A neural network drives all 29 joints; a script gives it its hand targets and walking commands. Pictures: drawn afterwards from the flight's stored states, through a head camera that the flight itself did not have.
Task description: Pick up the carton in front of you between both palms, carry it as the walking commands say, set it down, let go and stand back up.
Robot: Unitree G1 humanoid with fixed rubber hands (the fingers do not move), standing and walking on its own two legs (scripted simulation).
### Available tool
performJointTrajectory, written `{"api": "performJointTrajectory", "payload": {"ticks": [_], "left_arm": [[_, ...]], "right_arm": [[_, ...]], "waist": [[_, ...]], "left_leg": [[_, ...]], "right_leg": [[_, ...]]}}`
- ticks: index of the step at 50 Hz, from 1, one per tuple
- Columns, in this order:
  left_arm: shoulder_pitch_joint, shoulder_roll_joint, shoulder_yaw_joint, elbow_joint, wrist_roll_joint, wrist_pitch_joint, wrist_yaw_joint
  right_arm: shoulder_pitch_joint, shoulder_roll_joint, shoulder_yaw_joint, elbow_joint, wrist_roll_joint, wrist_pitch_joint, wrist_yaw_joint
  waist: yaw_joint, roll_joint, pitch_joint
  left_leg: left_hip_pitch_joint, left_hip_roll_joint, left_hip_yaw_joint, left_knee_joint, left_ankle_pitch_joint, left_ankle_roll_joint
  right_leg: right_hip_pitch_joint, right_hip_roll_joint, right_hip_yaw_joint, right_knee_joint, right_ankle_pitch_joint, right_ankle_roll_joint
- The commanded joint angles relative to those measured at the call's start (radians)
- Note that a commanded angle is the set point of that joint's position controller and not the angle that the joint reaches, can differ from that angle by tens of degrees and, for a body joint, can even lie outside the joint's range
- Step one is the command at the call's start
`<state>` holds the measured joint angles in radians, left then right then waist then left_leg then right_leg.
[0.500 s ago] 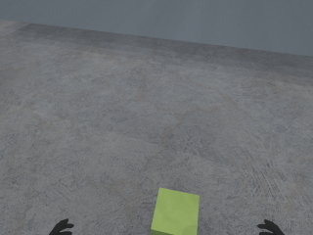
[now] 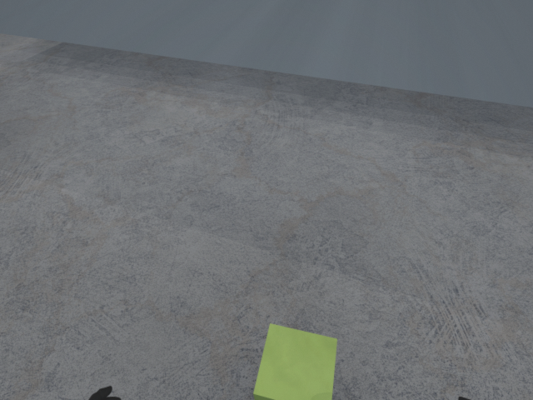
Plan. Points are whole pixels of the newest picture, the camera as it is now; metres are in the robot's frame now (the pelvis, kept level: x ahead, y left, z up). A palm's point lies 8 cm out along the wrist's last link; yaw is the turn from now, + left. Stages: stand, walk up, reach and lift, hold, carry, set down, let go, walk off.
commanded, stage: stand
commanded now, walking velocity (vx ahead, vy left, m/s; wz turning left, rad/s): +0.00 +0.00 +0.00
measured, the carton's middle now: (295, 377) +0.35 -0.04 -0.65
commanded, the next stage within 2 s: none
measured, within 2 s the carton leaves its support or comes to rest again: neither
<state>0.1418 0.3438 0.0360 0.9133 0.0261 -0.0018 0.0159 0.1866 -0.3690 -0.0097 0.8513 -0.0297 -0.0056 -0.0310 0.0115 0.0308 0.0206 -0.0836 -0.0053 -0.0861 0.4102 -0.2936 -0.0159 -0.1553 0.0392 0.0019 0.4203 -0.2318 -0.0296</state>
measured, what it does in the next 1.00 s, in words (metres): stands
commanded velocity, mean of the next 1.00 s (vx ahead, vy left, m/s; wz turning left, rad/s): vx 0.00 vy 0.00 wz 0.00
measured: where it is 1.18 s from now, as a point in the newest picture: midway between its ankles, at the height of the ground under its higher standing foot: outside the picture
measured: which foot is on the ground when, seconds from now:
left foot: down 0.00-1.00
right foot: down 0.00-1.00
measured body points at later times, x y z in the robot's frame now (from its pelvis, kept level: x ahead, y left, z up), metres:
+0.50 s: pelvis -0.01 +0.00 +0.00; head -0.02 -0.01 +0.45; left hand +0.09 +0.32 -0.11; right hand +0.09 -0.31 -0.12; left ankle -0.04 +0.13 -0.74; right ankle +0.00 -0.10 -0.74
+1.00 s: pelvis -0.02 +0.00 +0.00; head -0.02 +0.00 +0.45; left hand +0.09 +0.32 -0.11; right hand +0.08 -0.31 -0.12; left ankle -0.04 +0.14 -0.74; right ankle +0.00 -0.10 -0.74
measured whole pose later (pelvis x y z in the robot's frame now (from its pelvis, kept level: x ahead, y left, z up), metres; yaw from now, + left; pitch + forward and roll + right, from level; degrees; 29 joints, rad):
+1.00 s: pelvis -0.02 +0.00 +0.00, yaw -1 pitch -2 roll +0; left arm 0.10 0.38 0.02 1.07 0.01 -0.01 0.00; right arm 0.16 -0.39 0.00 1.00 -0.02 -0.02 -0.02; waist 0.01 0.02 0.03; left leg -0.06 -0.01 -0.06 0.33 -0.23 -0.01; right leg -0.14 0.03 0.03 0.35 -0.17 -0.02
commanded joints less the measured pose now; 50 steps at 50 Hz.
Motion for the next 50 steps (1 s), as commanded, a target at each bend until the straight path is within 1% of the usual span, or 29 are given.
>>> {"api": "performJointTrajectory", "payload": {"ticks": [1,21,50], "left_arm": [[-0.038,0.167,0.034,-0.034,-0.001,-0.011,0.003],[-0.062,0.191,0.025,0.056,-0.007,-0.014,-0.006],[-0.084,0.214,0.010,0.115,-0.015,-0.016,-0.007]], "right_arm": [[-0.022,-0.148,-0.030,-0.038,0.001,-0.013,-0.004],[-0.035,-0.171,-0.021,0.043,0.005,-0.020,0.002],[-0.052,-0.188,-0.018,0.106,0.011,-0.021,0.008]], "waist": [[0.002,-0.023,-0.031],[0.004,-0.024,-0.012],[0.000,-0.026,-0.019]], "left_leg": [[-0.062,0.088,-0.058,-0.060,0.233,0.018],[-0.064,0.099,-0.064,-0.110,0.177,0.026],[-0.043,0.110,-0.055,-0.133,0.189,0.029]], "right_leg": [[0.066,-0.126,0.120,-0.066,0.229,0.005],[0.065,-0.134,0.137,-0.106,0.161,0.001],[0.064,-0.141,0.152,-0.117,0.190,-0.003]]}}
